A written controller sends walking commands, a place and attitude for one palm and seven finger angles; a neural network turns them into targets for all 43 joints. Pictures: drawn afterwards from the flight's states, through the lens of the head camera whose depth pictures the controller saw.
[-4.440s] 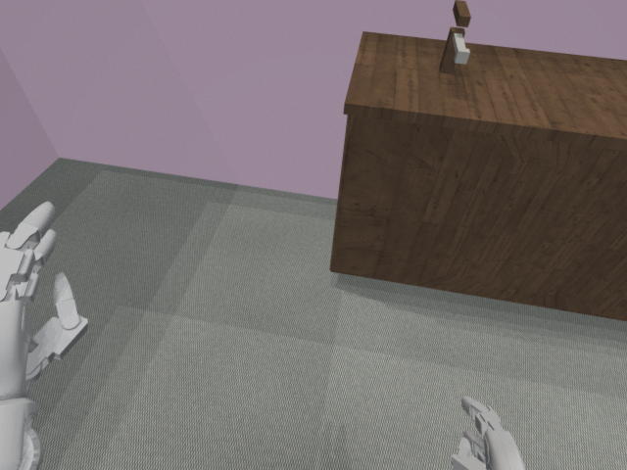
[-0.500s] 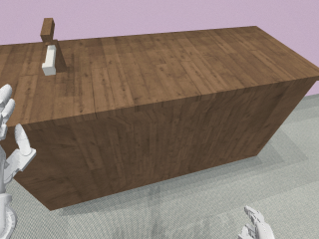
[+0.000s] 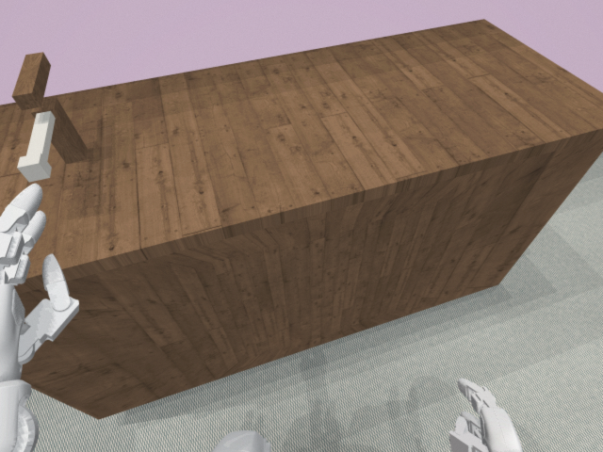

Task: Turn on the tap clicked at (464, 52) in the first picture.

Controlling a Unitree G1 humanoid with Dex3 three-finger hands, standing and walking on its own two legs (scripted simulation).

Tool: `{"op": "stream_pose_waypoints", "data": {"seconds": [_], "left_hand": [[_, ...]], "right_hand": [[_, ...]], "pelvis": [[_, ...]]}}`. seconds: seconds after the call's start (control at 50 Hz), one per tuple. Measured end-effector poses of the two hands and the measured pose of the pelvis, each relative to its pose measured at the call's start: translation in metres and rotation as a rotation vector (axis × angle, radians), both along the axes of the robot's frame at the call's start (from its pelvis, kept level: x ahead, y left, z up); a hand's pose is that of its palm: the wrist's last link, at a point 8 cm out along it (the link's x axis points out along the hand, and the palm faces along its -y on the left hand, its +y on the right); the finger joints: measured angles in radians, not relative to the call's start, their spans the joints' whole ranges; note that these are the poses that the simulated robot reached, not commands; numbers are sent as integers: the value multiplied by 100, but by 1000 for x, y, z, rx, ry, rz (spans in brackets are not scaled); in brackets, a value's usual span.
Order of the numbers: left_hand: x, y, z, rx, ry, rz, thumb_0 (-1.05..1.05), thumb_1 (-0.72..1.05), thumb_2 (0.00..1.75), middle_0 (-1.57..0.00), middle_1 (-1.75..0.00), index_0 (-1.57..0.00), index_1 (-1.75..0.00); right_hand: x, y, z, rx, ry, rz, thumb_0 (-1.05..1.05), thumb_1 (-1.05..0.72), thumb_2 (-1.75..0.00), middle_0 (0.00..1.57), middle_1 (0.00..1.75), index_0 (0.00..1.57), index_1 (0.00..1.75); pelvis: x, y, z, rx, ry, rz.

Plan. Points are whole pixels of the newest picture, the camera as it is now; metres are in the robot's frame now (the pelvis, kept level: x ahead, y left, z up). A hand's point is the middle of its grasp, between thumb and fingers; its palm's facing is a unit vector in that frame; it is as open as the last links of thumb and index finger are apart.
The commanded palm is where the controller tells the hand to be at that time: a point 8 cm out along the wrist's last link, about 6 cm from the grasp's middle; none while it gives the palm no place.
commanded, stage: come to a stop and stand still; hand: left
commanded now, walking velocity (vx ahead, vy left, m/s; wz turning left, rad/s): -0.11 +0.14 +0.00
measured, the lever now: (35, 167) +0.45 +0.41 +0.13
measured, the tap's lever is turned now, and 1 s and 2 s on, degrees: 0 0 0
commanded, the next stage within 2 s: look again from close up in 0.88 s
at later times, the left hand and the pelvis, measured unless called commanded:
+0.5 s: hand (8, 314) +0.20 +0.27 +0.18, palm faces +0.42 -0.83 -0.36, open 7.4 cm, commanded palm +0.15 +0.32 +0.18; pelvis -0.01 +0.04 +0.00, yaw +0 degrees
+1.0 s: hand (1, 327) +0.19 +0.28 +0.18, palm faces +0.40 -0.80 -0.45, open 7.4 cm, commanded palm +0.14 +0.31 +0.18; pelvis -0.02 +0.03 +0.00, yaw +0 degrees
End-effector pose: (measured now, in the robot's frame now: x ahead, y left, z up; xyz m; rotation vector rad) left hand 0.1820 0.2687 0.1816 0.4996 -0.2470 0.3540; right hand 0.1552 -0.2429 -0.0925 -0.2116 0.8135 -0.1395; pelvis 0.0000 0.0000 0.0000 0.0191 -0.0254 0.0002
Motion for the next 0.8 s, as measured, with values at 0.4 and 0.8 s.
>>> {"op": "stream_pose_waypoints", "data": {"seconds": [0.4, 0.8], "left_hand": [[-9, 55, 3, -36, -90, 30, 1, 89, 90, -20, -31, -21, -30], [-28, 53, -7, -79, -24, 25, 1, 89, 90, -20, -31, -21, -30]], "right_hand": [[6, 71, 22, 8, -89, 52, 1, -91, -90, 20, 30, 20, 30], [-43, 47, 18, -36, -34, -4, 1, -90, -90, 20, 30, 20, 30]], "pelvis": [[1, 37, 1, -21, -7, -7], [-25, 41, 5, -46, -9, -13]]}}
